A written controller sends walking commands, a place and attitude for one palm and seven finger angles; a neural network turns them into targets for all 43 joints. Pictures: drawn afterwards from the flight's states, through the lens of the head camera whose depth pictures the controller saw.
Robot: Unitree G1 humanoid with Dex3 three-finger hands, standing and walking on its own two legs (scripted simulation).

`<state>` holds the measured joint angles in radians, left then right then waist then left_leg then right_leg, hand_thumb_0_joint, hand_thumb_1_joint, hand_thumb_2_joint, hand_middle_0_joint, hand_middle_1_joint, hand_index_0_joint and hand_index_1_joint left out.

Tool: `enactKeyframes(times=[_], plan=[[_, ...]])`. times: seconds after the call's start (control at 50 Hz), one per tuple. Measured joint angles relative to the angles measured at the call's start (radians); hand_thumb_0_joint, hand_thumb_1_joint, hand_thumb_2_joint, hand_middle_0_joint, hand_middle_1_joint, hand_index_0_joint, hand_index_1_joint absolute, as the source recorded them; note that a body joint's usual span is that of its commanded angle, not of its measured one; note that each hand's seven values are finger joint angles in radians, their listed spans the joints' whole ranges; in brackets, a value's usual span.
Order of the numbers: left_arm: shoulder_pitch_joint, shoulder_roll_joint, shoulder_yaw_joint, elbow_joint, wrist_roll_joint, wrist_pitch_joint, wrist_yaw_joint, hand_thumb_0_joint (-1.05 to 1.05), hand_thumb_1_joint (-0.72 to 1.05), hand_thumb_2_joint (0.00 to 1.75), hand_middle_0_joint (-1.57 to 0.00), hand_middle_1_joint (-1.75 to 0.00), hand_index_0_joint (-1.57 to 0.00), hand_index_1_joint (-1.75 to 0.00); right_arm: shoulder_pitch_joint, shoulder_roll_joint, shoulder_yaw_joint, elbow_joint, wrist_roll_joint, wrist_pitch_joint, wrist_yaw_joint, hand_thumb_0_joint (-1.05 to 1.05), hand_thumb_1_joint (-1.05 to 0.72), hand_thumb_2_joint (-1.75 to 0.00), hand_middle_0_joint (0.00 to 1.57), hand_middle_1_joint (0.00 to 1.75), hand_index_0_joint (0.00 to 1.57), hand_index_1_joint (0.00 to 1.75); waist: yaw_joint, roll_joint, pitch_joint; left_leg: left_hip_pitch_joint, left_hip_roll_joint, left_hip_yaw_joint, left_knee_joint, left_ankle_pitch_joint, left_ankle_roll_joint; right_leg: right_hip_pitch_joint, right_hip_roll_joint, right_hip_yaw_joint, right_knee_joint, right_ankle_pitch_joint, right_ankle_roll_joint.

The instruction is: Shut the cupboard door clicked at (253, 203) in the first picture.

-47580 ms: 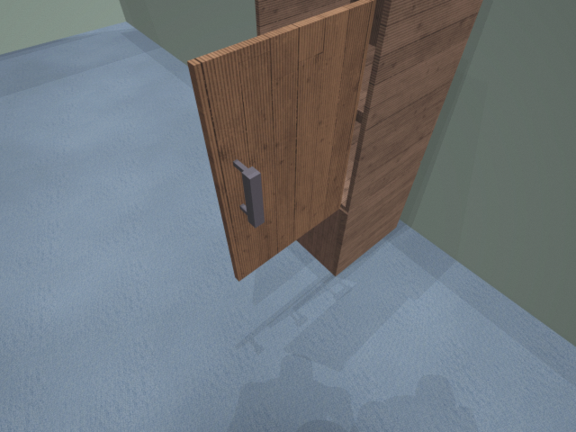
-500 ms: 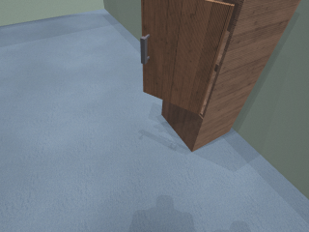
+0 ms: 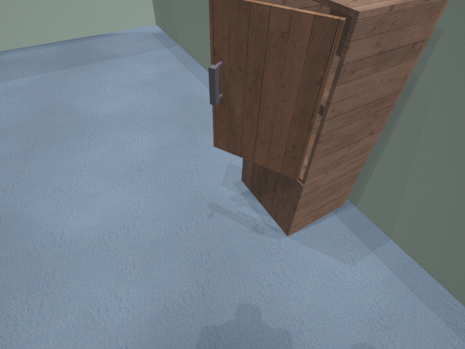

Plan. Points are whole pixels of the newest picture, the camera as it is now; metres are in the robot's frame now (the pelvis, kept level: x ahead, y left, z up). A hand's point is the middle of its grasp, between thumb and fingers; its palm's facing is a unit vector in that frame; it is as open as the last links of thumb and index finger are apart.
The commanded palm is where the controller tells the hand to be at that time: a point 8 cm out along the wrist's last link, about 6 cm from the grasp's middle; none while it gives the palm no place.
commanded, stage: look to check the result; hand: left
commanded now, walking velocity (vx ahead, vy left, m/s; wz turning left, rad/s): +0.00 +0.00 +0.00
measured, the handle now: (217, 83) +0.94 +0.10 -0.02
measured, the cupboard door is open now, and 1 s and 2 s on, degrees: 30 30 30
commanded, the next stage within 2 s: walk to a spot facing it in 0.54 s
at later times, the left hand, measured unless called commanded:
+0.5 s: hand out of the picture +0.05 +0.21 -0.17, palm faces +0.00 -0.96 -0.28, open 7.3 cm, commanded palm none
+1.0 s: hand out of the picture +0.04 +0.20 -0.19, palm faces +0.17 -0.96 -0.24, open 7.3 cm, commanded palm none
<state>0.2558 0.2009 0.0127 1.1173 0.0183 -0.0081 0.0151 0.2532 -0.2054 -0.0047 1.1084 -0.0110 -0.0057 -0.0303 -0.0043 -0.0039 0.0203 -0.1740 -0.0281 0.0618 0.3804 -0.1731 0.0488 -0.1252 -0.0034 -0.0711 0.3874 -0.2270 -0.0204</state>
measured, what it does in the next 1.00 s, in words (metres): stands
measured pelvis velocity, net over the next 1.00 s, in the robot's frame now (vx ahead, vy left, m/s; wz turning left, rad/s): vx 0.03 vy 0.00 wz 0.18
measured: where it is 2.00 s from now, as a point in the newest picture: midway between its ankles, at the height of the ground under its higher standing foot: outside the picture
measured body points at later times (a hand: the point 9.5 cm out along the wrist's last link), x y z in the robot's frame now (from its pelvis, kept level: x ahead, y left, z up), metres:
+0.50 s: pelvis +0.02 -0.01 +0.00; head +0.02 -0.01 +0.45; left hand +0.05 +0.26 -0.14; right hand +0.07 -0.28 -0.14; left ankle +0.02 +0.09 -0.74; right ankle -0.01 -0.10 -0.74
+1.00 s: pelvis +0.03 +0.00 -0.02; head +0.06 +0.02 +0.43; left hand +0.04 +0.25 -0.17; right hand +0.09 -0.24 -0.16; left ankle +0.02 +0.10 -0.72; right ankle -0.01 -0.10 -0.74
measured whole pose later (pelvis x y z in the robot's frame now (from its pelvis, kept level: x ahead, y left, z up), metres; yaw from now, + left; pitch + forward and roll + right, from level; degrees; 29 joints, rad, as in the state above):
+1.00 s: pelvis +0.03 +0.00 -0.02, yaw +10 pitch -2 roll +0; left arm 0.20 0.22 0.05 1.01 0.03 0.02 0.03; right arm 0.22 -0.19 -0.04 1.03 -0.01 0.07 0.00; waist -0.02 -0.03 0.11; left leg -0.35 0.02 0.06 0.81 -0.45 -0.02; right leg -0.13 -0.07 -0.23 0.57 -0.39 -0.02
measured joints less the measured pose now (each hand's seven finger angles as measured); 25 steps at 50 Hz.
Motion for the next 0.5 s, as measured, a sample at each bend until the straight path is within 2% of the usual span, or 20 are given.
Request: enactKeyframes(times=[0.26,0.5], plan=[[-0.024,0.052,0.002,0.016,-0.002,0.001,-0.005,0.0,0.91,0.9,-0.2,-0.3,-0.2,-0.29,-0.037,-0.04,0.002,0.013,0.003,0.005,0.005,0.01,-0.91,-0.9,0.2,0.3,0.2,0.3,0.002,0.005,0.021,0.022,0.005,-0.006,-0.025,0.002,-0.008,0.027,0.007,-0.004,-0.034,0.004,-0.006],[-0.059,0.068,-0.002,0.015,-0.003,-0.004,-0.007,0.0,0.91,0.9,-0.2,-0.3,-0.2,-0.29,-0.08,-0.06,0.005,0.012,0.003,0.003,0.008,0.01,-0.91,-0.9,0.2,0.3,0.2,0.3,0.004,0.004,0.02,0.043,0.008,-0.012,-0.042,-0.003,-0.016,0.054,0.013,-0.008,-0.061,0.003,-0.011]])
